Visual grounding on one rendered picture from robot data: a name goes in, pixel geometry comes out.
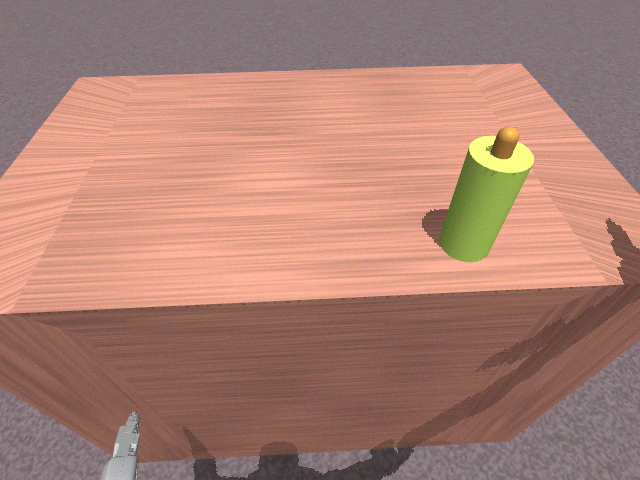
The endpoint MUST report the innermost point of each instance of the left robot hand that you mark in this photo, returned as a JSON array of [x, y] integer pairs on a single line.
[[124, 463]]

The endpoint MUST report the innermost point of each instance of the bottle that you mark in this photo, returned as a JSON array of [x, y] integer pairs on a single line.
[[492, 175]]

